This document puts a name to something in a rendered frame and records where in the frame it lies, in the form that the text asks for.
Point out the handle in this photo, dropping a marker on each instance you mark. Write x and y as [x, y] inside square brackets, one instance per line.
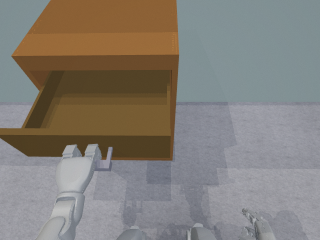
[105, 165]

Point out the robot left hand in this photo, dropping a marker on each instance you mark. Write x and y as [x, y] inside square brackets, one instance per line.
[74, 172]

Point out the robot right hand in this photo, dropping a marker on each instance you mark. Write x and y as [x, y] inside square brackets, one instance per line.
[262, 230]

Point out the robot left shin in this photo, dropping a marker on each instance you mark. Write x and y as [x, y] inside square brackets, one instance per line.
[134, 227]

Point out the drawer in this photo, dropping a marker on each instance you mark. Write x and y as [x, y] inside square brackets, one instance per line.
[128, 110]

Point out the right robot thigh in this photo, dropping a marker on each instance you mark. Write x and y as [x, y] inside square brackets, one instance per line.
[199, 233]

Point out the cabinet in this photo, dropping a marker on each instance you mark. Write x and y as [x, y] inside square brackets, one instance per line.
[93, 35]

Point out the robot left forearm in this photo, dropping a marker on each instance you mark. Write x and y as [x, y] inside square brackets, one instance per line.
[65, 216]

